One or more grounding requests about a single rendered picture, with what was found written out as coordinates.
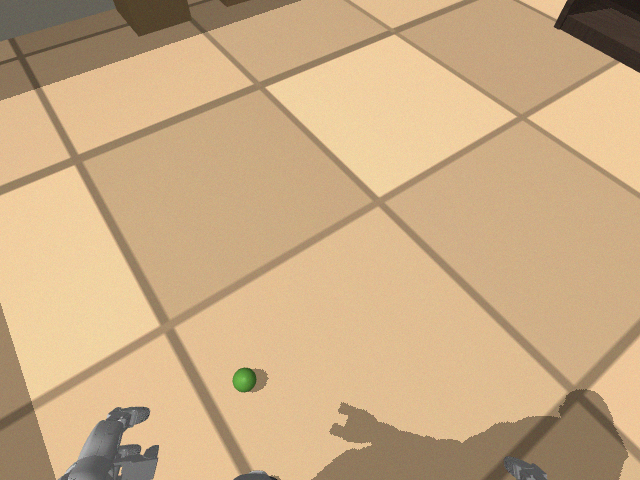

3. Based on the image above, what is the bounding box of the right robot hand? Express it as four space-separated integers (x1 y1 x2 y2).
504 456 547 480

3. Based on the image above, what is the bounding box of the left robot arm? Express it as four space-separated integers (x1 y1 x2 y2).
58 456 115 480

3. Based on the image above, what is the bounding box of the bookshelf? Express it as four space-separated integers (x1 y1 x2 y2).
554 0 640 73

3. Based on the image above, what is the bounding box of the left robot hand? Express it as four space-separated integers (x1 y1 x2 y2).
77 407 159 480

